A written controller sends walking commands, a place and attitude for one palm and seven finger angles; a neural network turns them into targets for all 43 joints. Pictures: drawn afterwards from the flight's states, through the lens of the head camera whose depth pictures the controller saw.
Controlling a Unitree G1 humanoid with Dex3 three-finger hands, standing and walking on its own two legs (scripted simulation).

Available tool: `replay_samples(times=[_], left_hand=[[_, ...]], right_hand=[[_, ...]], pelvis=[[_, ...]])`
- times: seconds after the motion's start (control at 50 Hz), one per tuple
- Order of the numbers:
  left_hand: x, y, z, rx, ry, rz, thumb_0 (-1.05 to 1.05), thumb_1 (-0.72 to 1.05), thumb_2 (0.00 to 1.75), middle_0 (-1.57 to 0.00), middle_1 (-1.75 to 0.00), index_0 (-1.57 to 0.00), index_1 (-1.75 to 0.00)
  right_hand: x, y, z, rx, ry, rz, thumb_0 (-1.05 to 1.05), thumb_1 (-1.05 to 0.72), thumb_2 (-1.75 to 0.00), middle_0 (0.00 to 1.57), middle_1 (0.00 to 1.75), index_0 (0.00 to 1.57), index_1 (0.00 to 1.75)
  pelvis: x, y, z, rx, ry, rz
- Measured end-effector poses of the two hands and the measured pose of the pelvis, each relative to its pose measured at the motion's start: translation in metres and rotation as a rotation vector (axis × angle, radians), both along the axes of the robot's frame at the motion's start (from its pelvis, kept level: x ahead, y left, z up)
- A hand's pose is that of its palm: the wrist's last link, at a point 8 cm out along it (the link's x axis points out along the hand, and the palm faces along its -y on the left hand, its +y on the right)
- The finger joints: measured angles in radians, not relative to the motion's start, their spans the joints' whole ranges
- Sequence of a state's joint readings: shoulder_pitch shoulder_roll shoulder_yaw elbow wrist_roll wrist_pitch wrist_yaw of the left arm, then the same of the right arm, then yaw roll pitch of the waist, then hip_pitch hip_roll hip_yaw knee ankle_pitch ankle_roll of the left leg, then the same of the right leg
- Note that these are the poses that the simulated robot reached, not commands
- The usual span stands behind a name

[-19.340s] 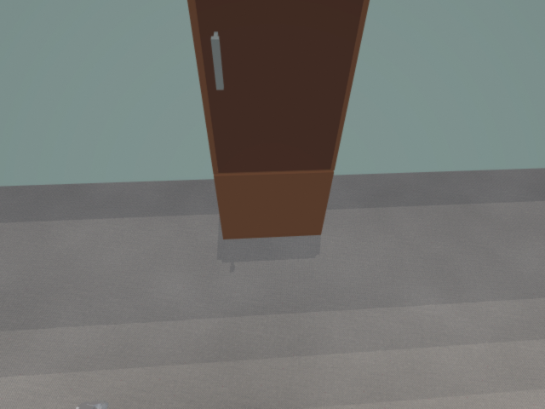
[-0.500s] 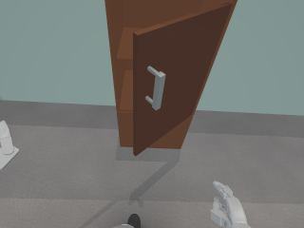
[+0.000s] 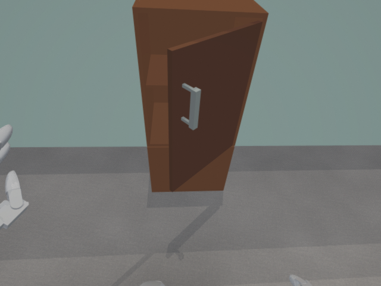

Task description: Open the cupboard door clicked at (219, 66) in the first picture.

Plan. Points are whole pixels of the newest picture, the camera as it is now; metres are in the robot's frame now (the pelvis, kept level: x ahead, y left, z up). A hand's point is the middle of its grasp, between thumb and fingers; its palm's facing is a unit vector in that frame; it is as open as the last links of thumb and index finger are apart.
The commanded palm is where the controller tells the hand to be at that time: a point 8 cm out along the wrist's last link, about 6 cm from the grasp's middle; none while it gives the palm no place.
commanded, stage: stop stepping back and stand still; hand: left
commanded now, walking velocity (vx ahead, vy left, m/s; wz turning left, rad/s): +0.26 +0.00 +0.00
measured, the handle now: (189, 106) +0.59 +0.05 +0.09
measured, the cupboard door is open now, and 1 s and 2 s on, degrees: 42 42 42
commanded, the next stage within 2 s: let the arm hang, fingers relaxed in 0.90 s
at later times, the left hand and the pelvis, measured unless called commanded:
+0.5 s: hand (22, 206) +0.18 +0.28 +0.16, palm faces +0.49 -0.73 -0.48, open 7.4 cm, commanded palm +0.13 +0.31 +0.18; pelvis +0.00 +0.01 +0.00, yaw +3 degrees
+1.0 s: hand (26, 194) +0.21 +0.29 +0.15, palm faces +0.42 -0.77 -0.47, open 7.4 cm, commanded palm none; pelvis +0.02 +0.02 +0.00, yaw +2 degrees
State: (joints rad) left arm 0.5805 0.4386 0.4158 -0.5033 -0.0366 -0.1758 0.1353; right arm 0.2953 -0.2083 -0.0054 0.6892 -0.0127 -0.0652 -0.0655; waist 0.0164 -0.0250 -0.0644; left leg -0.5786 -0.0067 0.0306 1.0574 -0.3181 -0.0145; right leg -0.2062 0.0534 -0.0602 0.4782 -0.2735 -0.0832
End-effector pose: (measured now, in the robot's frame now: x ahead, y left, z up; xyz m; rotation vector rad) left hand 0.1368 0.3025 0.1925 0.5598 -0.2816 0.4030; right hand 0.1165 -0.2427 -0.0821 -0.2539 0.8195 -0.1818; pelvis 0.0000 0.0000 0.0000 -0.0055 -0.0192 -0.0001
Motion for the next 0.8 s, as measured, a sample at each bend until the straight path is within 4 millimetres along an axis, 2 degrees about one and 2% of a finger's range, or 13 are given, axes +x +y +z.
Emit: replay_samples(times=[0.08, 0.14, 0.2, 0.28, 0.38, 0.44, 0.5, 0.66, 0.8], left_hand=[[-0.001, 0.019, -0.01, -0.081, -0.042, 0.085, 0.01, 0.88, 0.89, -0.22, -0.31, -0.21, -0.31], [0.001, 0.024, -0.014, -0.111, -0.085, 0.077, 0.01, 0.89, 0.89, -0.21, -0.3, -0.21, -0.31], [0.002, 0.026, -0.013, -0.078, -0.098, 0.04, 0.01, 0.89, 0.89, -0.21, -0.3, -0.21, -0.3], [0.0, 0.026, -0.006, -0.011, -0.043, 0.031, 0.01, 0.89, 0.89, -0.21, -0.3, -0.21, -0.3], [-0.005, 0.016, -0.002, 0.056, 0.024, 0.058, 0.01, 0.89, 0.89, -0.21, -0.3, -0.21, -0.3], [-0.003, 0.01, -0.006, 0.038, 0.058, 0.086, 0.01, 0.89, 0.89, -0.21, -0.3, -0.21, -0.31], [0.003, 0.007, -0.012, -0.008, 0.075, 0.105, 0.01, 0.89, 0.89, -0.22, -0.31, -0.21, -0.31], [0.027, 0.01, -0.016, -0.04, 0.051, 0.07, 0.01, 0.89, 0.89, -0.22, -0.31, -0.21, -0.31], [0.04, 0.015, -0.012, -0.016, 0.076, 0.042, 0.01, 0.89, 0.89, -0.22, -0.31, -0.21, -0.31]], right_hand=[[-0.008, 0.003, 0.003, -0.029, -0.011, -0.002, 0.01, -0.9, -0.9, 0.21, 0.3, 0.21, 0.3], [-0.004, 0.009, 0.004, -0.062, -0.055, 0.012, 0.01, -0.9, -0.9, 0.21, 0.3, 0.21, 0.3], [0.001, 0.02, 0.004, -0.044, -0.093, 0.004, 0.01, -0.9, -0.9, 0.21, 0.3, 0.21, 0.3], [0.007, 0.04, 0.005, 0.033, -0.103, 0.025, 0.01, -0.91, -0.9, 0.2, 0.3, 0.21, 0.3], [0.019, 0.053, -0.009, 0.109, -0.079, 0.084, 0.01, -0.9, -0.9, 0.21, 0.3, 0.21, 0.3], [0.028, 0.05, -0.02, 0.13, -0.048, 0.107, 0.01, -0.9, -0.9, 0.21, 0.3, 0.21, 0.3], [0.036, 0.042, -0.021, 0.123, -0.024, 0.104, 0.01, -0.9, -0.9, 0.21, 0.3, 0.21, 0.3], [0.065, 0.019, 0.0, 0.028, -0.074, 0.066, 0.01, -0.91, -0.9, 0.21, 0.3, 0.21, 0.3], [0.086, 0.019, 0.019, 0.017, -0.14, 0.061, 0.01, -0.91, -0.9, 0.2, 0.3, 0.2, 0.3]], pelvis=[[-0.005, 0.008, 0.002, 0.012, 0.002, 0.023], [-0.007, 0.019, -0.005, -0.002, -0.003, 0.041], [-0.013, 0.024, -0.011, 0.013, -0.022, 0.047], [-0.012, 0.021, -0.005, 0.015, -0.018, 0.056], [-0.005, 0.012, -0.007, 0.014, -0.007, 0.055], [-0.001, 0.008, -0.008, -0.004, -0.008, 0.058], [0.005, 0.007, -0.005, 0.004, 0.0, 0.049], [0.021, 0.01, -0.002, -0.001, -0.013, 0.051], [0.028, 0.013, 0.002, -0.003, 0.006, 0.038]])
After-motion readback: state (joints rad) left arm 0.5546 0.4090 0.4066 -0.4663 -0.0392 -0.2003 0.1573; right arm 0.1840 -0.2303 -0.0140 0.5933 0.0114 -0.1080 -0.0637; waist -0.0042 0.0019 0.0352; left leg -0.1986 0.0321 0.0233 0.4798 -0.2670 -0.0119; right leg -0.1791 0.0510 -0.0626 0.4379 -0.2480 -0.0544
